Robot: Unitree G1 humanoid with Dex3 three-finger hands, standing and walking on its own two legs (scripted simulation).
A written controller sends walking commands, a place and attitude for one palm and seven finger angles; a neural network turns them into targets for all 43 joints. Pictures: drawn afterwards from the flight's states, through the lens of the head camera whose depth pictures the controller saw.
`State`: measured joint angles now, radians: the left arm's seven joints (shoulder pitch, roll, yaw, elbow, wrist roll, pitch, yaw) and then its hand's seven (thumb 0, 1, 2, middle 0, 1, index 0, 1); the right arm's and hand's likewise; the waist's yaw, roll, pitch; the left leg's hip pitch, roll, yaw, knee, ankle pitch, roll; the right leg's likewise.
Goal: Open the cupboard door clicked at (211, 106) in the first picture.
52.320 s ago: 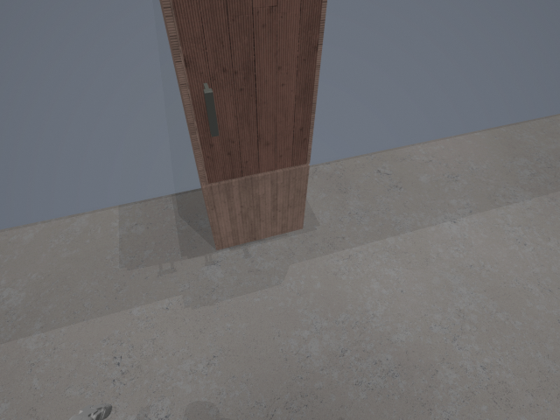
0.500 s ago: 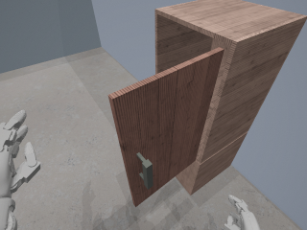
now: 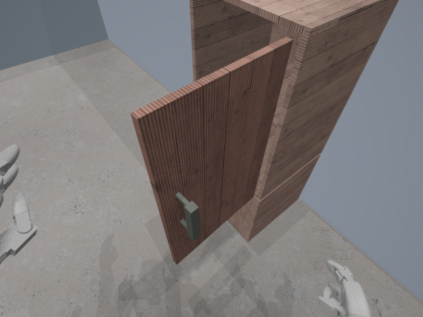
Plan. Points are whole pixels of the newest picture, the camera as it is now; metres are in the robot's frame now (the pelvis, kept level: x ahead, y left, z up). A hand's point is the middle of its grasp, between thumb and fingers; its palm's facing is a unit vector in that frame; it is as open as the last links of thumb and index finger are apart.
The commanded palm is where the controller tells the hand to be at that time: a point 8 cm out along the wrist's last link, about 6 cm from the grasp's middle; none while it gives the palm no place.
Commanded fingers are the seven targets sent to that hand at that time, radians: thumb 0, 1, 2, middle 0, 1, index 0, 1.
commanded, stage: step back with the hand held close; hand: left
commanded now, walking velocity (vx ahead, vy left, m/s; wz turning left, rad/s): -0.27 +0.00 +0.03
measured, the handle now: (187, 216) +0.34 +0.08 -0.05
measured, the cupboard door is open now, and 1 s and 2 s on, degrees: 94 94 94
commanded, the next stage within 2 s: stop stepping back and stand still in 1.10 s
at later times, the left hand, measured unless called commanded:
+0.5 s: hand out of the picture +0.14 +0.28 +0.16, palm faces +0.47 -0.76 -0.45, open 7.4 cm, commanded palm +0.07 +0.32 +0.18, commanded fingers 0.00 0.90 0.90 -0.20 -0.30 -0.20 -0.30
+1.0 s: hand out of the picture +0.07 +0.30 +0.16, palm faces +0.45 -0.74 -0.49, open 7.4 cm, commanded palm +0.00 +0.33 +0.18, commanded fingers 0.00 0.90 0.90 -0.20 -0.30 -0.20 -0.30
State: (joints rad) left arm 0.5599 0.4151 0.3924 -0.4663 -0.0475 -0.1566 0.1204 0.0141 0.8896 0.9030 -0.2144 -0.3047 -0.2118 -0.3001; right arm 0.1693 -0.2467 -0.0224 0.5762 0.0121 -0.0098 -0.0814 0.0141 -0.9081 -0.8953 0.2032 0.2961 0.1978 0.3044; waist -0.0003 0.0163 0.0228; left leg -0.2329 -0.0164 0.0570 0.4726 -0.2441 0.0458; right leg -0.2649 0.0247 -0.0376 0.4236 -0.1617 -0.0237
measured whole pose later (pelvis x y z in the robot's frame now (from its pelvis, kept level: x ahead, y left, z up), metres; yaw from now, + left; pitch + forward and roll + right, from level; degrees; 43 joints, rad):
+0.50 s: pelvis -0.06 +0.01 -0.02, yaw +2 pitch -1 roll -1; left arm 0.50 0.39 0.44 -0.54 0.00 -0.22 0.15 0.01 0.89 0.90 -0.21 -0.30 -0.21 -0.30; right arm 0.23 -0.21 0.01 0.57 -0.01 -0.07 -0.07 0.01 -0.91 -0.89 0.21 0.30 0.20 0.30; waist 0.00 -0.02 0.05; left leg -0.41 -0.03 0.05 0.67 -0.26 0.08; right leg -0.43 0.02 -0.02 0.60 -0.16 0.00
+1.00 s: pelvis -0.12 +0.02 -0.01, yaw +3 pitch +3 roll -4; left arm 0.57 0.47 0.50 -0.60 -0.03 -0.24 0.15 0.01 0.89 0.90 -0.22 -0.31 -0.21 -0.30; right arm 0.16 -0.17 -0.03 0.63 -0.02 -0.11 -0.07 0.01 -0.91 -0.90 0.20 0.30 0.20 0.30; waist 0.01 -0.04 0.04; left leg -0.44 0.01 0.00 0.56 -0.16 0.06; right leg -0.45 0.11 0.04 1.00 -0.43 0.02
